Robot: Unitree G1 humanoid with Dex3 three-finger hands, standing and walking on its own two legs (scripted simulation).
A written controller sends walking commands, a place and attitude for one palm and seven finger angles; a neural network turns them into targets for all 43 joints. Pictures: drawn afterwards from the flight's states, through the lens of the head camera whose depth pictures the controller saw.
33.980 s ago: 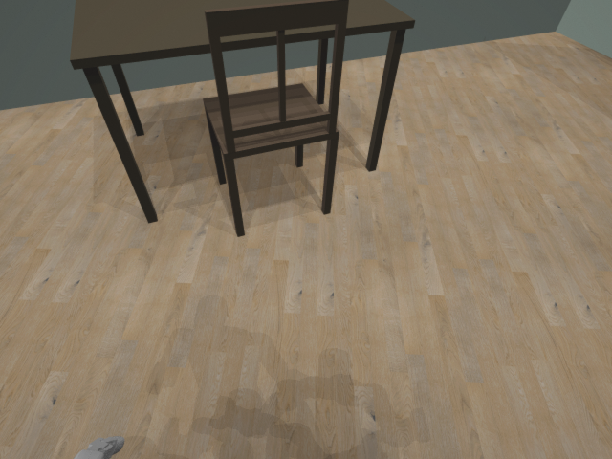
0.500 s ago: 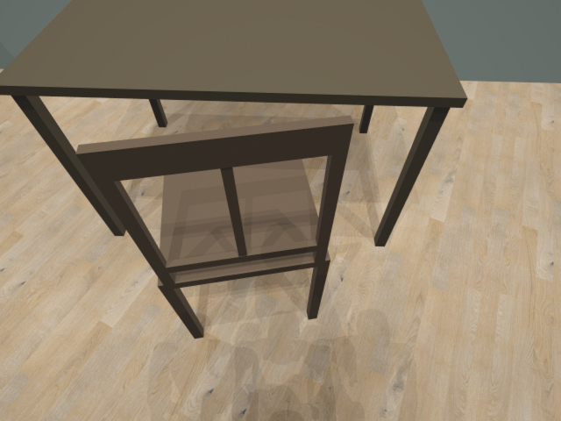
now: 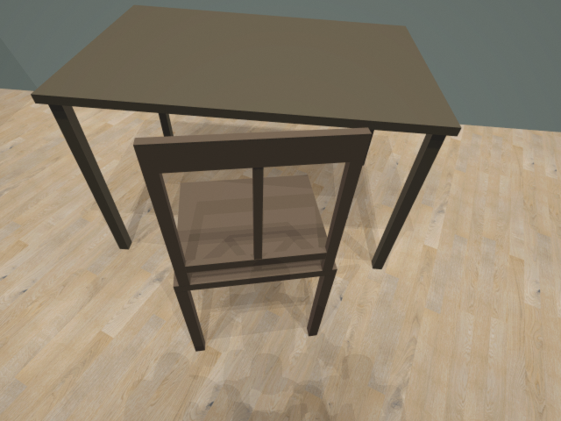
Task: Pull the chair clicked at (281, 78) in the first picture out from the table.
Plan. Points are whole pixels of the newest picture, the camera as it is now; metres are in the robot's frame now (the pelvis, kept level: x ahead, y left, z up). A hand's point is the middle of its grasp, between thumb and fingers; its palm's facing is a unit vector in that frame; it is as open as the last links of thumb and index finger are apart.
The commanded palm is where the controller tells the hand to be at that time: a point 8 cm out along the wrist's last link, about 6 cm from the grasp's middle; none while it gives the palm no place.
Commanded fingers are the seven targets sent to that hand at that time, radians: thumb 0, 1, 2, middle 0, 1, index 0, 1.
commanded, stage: come to a stop and stand still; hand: left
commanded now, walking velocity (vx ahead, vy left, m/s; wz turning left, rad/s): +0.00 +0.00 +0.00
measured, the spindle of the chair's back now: (257, 217) +0.54 +0.08 -0.08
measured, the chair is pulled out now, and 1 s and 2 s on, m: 0.16 0.16 0.16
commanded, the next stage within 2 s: look again from close up in 0.18 s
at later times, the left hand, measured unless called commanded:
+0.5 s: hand out of the picture -0.01 +0.16 -0.17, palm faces +0.02 -0.98 -0.20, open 7.3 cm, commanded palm none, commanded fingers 0.00 0.90 0.90 -0.20 -0.30 -0.20 -0.30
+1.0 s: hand out of the picture -0.01 +0.14 -0.17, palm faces +0.03 -0.98 -0.18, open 7.3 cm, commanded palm none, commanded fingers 0.00 0.90 0.90 -0.20 -0.30 -0.20 -0.30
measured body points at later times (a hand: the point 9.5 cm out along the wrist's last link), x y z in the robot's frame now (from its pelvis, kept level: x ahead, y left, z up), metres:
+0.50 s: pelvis -0.01 -0.01 +0.00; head +0.00 -0.01 +0.45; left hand -0.01 +0.21 -0.16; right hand -0.01 -0.24 -0.16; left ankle -0.04 +0.09 -0.73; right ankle +0.03 -0.17 -0.73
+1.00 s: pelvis -0.01 -0.02 +0.01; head +0.00 -0.02 +0.46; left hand -0.01 +0.20 -0.15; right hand -0.02 -0.24 -0.16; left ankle -0.04 +0.09 -0.73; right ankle +0.03 -0.17 -0.73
